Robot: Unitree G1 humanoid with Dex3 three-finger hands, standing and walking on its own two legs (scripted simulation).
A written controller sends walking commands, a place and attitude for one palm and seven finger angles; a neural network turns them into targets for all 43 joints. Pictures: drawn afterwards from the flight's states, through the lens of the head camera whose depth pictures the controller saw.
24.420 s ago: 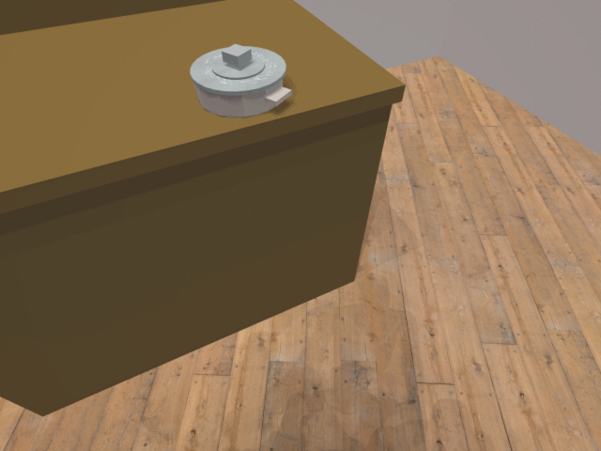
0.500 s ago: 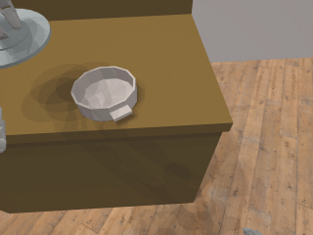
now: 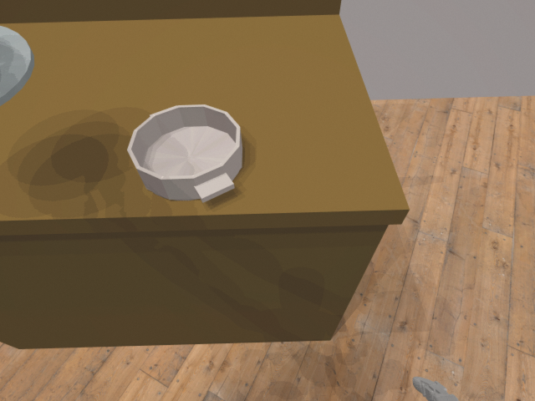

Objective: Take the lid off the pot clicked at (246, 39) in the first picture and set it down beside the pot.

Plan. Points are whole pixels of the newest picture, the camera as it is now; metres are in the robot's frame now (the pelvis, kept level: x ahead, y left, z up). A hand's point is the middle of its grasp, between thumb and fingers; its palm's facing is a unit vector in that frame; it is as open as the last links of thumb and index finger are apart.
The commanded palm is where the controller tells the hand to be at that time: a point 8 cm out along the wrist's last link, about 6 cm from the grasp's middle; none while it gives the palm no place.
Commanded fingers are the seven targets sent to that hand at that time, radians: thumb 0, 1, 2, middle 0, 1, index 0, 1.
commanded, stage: move the lid sideways beside the pot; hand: left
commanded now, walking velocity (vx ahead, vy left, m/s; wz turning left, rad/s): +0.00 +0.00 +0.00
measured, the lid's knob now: out of the picture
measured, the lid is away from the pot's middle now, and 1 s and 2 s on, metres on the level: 0.25 0.23 0.25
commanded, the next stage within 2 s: lower the lid onto the table in 0.04 s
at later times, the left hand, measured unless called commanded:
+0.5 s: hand out of the picture +0.43 +0.36 +0.30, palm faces -0.15 -0.16 -0.98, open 6.0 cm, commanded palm +0.42 +0.35 +0.36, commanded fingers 0.00 0.61 1.05 -0.83 -1.04 -1.03 -1.09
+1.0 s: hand out of the picture +0.44 +0.35 +0.26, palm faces -0.23 -0.17 -0.96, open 6.0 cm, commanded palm +0.43 +0.35 +0.32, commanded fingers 0.00 0.61 1.05 -0.83 -1.04 -1.03 -1.09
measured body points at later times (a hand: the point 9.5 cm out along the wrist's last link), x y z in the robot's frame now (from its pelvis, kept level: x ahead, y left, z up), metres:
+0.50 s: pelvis +0.00 +0.01 +0.00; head +0.04 +0.00 +0.45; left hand +0.44 +0.36 +0.35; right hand +0.07 -0.26 -0.13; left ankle +0.05 +0.11 -0.74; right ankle -0.07 -0.12 -0.74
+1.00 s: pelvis +0.00 +0.01 +0.00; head +0.04 +0.00 +0.45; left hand +0.44 +0.35 +0.31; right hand +0.08 -0.27 -0.13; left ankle +0.05 +0.11 -0.74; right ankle -0.07 -0.12 -0.74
